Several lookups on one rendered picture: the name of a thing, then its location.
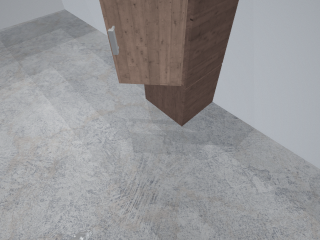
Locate handle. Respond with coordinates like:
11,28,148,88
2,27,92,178
108,26,119,55

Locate robot left hand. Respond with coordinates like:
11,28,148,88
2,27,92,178
70,230,93,240

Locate cupboard door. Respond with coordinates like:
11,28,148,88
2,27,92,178
99,0,188,86

